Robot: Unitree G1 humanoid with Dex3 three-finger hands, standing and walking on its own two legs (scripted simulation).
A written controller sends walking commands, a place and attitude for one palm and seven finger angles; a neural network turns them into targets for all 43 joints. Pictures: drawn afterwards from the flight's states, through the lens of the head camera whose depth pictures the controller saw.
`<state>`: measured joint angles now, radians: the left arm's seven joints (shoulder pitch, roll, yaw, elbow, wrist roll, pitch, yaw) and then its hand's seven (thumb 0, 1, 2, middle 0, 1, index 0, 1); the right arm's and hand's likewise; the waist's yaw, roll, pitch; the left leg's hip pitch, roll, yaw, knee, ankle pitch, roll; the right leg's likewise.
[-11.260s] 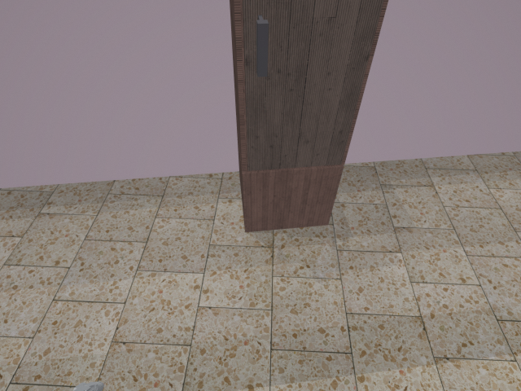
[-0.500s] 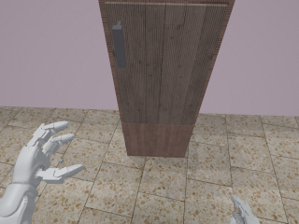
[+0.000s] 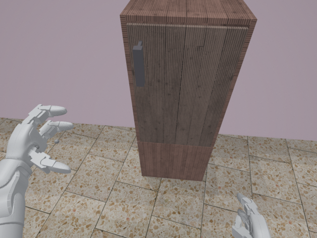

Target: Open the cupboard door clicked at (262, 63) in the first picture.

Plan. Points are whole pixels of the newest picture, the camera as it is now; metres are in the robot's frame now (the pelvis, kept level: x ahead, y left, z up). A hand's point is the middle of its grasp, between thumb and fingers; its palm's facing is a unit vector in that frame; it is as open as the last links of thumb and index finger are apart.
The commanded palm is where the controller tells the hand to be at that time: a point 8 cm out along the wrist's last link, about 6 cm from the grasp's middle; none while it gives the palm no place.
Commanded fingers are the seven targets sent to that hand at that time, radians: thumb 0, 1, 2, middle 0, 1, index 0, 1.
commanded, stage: raise the hand with hooked fingers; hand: left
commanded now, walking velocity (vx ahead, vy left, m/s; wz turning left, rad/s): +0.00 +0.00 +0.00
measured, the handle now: (140, 63) +0.61 +0.13 +0.14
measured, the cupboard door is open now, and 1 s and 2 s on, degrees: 0 0 0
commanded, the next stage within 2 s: move the hooked fingers beside the handle in 0.68 s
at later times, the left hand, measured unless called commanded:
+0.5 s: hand (61, 125) +0.30 +0.26 +0.16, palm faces +0.05 -1.00 -0.04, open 14.0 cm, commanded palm +0.27 +0.30 +0.17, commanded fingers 0.00 -0.50 0.30 -0.30 -1.20 -0.30 -1.20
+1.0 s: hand (68, 119) +0.32 +0.25 +0.16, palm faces +0.04 -1.00 -0.02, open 14.0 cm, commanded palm +0.30 +0.29 +0.16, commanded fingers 0.00 -0.50 0.30 -0.30 -1.20 -0.30 -1.20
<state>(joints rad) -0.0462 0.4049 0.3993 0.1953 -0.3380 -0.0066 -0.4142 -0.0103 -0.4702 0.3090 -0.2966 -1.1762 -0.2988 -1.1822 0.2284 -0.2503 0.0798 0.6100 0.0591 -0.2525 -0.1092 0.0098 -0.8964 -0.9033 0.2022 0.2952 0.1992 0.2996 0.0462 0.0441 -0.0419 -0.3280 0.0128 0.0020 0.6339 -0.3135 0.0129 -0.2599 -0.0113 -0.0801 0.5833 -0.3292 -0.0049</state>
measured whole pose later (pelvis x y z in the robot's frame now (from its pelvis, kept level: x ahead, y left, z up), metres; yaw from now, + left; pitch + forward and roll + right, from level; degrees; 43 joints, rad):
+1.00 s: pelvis +0.00 -0.01 +0.01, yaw +0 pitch +0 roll -1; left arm -0.29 0.43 0.39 0.39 -0.30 0.05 -0.42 -0.01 -0.50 0.30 -0.30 -1.20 -0.30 -1.20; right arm 0.23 -0.27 0.07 0.63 0.08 -0.21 -0.13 0.01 -0.90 -0.90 0.20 0.30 0.20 0.30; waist 0.04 0.05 -0.02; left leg -0.28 0.02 -0.01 0.55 -0.26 0.00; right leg -0.22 0.00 -0.09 0.51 -0.29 -0.02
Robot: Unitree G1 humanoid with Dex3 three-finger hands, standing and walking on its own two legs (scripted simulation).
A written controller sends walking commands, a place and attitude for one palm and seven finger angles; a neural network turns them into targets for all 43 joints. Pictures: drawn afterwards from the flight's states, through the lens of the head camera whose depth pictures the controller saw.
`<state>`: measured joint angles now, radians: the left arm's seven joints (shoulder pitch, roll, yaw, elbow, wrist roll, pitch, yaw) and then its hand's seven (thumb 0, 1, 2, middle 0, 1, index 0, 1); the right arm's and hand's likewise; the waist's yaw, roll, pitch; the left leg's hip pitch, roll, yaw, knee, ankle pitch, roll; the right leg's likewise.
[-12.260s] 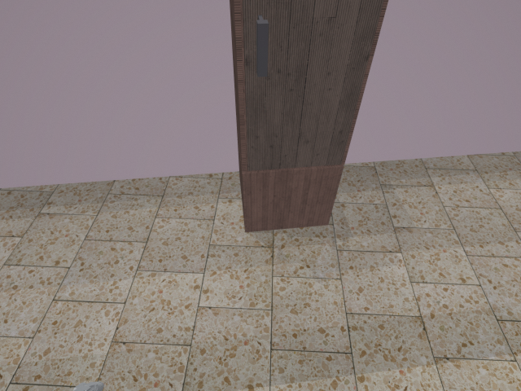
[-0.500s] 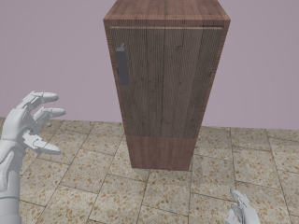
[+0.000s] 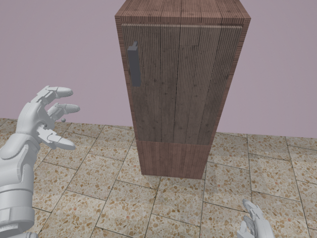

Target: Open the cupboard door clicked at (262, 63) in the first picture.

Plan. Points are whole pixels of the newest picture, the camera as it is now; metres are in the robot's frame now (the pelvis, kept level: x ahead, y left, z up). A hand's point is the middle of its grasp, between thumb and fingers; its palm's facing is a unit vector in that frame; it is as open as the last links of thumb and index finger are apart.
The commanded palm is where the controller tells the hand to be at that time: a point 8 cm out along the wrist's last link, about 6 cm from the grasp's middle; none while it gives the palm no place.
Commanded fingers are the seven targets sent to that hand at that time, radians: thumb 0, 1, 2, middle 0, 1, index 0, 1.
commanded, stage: move the hooked fingers beside the handle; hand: left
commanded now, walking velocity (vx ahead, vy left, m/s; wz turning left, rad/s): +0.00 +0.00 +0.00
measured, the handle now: (136, 63) +0.62 +0.14 +0.14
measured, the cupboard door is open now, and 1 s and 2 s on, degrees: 0 0 0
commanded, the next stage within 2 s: none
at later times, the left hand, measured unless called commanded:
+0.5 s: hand (87, 97) +0.42 +0.23 +0.15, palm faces +0.00 -1.00 +0.00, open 14.0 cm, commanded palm +0.40 +0.29 +0.15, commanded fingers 0.00 -0.50 0.30 -0.30 -1.20 -0.30 -1.20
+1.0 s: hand (103, 80) +0.50 +0.21 +0.15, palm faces -0.02 -1.00 +0.01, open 14.0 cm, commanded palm +0.48 +0.27 +0.14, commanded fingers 0.00 -0.50 0.30 -0.30 -1.20 -0.30 -1.20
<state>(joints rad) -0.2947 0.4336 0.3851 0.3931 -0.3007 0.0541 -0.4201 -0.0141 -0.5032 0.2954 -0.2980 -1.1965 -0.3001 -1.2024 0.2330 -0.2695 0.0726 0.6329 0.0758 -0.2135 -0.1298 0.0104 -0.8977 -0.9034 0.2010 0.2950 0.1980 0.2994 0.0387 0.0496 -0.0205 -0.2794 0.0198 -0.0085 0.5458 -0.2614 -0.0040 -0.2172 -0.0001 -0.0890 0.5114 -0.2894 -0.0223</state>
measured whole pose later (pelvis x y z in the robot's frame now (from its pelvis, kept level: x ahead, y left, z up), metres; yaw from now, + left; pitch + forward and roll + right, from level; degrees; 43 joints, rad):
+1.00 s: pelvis +0.01 +0.02 -0.01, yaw -2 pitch +9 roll -1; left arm -0.93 0.55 0.38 1.15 -0.14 -0.17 -0.31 -0.01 -0.50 0.30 -0.30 -1.20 -0.30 -1.20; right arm 0.39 -0.29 0.04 0.69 0.04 -0.06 -0.07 0.01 -0.90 -0.90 0.20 0.29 0.20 0.30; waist -0.11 0.02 -0.05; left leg -0.51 0.03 0.03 0.66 -0.31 0.02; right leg -0.46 0.00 -0.05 0.61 -0.32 0.00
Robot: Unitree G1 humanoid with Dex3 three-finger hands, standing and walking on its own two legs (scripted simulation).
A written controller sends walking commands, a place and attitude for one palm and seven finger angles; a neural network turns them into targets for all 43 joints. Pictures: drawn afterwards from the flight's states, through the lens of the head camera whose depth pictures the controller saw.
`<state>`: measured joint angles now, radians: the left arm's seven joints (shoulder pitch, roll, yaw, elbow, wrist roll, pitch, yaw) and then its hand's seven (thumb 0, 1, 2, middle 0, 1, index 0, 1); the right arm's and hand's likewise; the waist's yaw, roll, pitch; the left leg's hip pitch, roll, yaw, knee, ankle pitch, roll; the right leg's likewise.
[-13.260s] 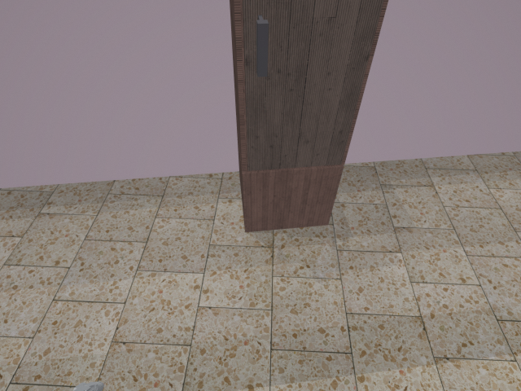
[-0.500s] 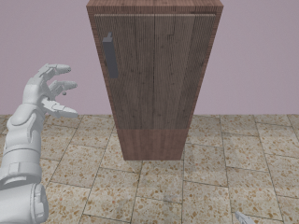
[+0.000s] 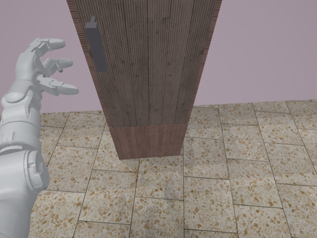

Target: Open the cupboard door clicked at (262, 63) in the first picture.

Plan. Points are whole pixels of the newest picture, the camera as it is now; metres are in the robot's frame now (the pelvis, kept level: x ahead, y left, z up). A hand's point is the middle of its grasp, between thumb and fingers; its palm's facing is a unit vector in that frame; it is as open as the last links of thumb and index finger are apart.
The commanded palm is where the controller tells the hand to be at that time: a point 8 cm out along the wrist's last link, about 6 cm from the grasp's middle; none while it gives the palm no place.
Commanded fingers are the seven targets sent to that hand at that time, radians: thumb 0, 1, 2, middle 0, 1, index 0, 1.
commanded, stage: move the hooked fingers beside the handle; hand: left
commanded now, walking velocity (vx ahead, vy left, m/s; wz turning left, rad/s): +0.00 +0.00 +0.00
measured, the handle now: (98, 44) +0.61 +0.15 +0.15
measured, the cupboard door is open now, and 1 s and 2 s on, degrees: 0 0 0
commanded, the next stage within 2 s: slide the fingers in behind the handle in 1.28 s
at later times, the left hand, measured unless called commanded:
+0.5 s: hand (68, 52) +0.56 +0.22 +0.16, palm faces +0.03 -1.00 +0.03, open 14.0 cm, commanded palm +0.53 +0.27 +0.15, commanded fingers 0.00 -0.50 0.30 -0.30 -1.20 -0.30 -1.20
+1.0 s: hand (70, 55) +0.55 +0.21 +0.15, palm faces +0.04 -1.00 +0.01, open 14.0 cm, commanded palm +0.52 +0.26 +0.15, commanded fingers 0.00 -0.50 0.30 -0.30 -1.20 -0.30 -1.20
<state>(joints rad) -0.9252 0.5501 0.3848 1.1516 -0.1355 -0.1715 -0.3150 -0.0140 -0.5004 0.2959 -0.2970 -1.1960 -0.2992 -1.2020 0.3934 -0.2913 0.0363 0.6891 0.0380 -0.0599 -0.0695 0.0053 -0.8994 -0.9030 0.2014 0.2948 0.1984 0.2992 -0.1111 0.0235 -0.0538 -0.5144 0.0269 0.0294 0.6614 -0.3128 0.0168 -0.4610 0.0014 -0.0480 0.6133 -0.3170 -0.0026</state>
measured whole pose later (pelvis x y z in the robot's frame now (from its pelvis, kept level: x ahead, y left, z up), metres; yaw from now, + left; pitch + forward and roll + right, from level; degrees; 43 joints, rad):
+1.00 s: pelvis +0.03 +0.01 -0.01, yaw -1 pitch +16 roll -3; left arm -1.05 0.62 0.44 1.23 -0.06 -0.18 -0.27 -0.01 -0.50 0.30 -0.30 -1.20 -0.30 -1.20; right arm 0.43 -0.27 0.03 0.64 0.00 0.04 -0.02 0.00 -0.90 -0.90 0.20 0.29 0.20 0.30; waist -0.17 0.03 -0.10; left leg -0.65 0.05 0.03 0.74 -0.38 0.02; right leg -0.58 0.02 -0.04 0.64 -0.35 0.01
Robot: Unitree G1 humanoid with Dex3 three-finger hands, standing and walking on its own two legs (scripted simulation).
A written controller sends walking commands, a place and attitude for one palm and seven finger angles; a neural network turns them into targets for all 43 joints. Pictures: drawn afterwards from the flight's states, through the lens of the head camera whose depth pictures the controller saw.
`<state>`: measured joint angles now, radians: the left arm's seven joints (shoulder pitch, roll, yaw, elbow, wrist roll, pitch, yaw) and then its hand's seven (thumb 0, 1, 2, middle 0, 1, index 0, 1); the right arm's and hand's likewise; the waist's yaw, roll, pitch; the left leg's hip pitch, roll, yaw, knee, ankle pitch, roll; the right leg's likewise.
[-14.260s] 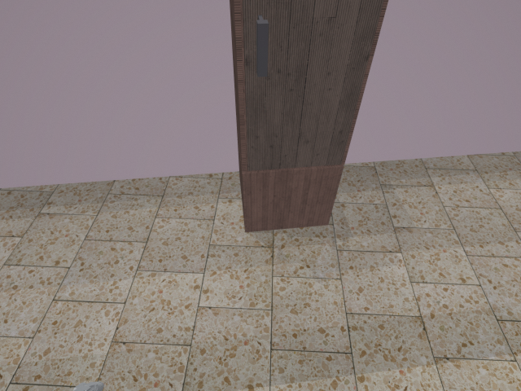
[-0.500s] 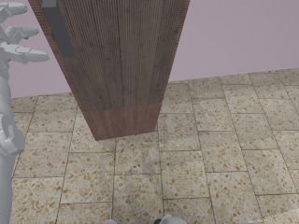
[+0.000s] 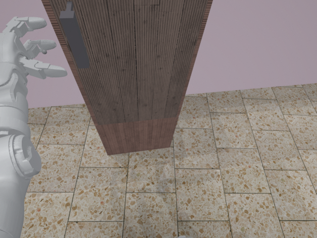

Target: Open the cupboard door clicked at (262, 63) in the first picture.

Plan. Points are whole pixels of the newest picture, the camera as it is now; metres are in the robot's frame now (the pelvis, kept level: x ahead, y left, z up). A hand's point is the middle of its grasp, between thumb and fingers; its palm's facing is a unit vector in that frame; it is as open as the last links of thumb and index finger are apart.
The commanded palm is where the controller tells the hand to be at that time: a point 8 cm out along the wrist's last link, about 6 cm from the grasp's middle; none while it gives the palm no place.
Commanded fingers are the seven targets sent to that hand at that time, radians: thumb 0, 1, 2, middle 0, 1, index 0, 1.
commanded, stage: move the hooked fingers beside the handle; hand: left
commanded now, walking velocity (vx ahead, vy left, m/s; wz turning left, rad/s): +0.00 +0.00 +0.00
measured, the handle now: (77, 36) +0.58 +0.16 +0.16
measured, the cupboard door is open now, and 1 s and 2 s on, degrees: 0 0 0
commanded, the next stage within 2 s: slide the fingers in behind the handle in 0.28 s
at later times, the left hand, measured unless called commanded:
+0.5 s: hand (49, 51) +0.52 +0.21 +0.16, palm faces +0.06 -1.00 +0.01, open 14.0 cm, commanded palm +0.50 +0.26 +0.15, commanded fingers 0.00 -0.50 0.30 -0.30 -1.20 -0.30 -1.20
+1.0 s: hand (59, 53) +0.51 +0.19 +0.16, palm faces +0.06 -1.00 +0.02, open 14.0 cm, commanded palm +0.49 +0.23 +0.15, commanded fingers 0.00 -0.50 0.30 -0.30 -1.20 -0.30 -1.20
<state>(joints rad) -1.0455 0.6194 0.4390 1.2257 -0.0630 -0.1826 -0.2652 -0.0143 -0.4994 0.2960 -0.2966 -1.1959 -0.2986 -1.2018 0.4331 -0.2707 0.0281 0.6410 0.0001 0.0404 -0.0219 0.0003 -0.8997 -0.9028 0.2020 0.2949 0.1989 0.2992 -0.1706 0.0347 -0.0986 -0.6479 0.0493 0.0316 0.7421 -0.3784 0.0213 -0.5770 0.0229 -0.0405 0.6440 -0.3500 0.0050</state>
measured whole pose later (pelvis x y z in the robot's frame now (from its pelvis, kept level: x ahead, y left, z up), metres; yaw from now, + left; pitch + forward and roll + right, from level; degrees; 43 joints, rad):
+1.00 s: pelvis -0.01 +0.00 +0.00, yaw +0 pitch +15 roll -3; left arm -1.04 0.53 0.39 1.20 -0.07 -0.19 -0.19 -0.01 -0.50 0.30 -0.30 -1.20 -0.30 -1.20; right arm 0.45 -0.27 0.02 0.66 -0.01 0.03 0.00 0.00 -0.90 -0.90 0.20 0.29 0.20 0.30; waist -0.17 0.04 -0.10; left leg -0.64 0.05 0.03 0.75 -0.38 0.02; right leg -0.57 0.02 -0.04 0.66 -0.35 0.00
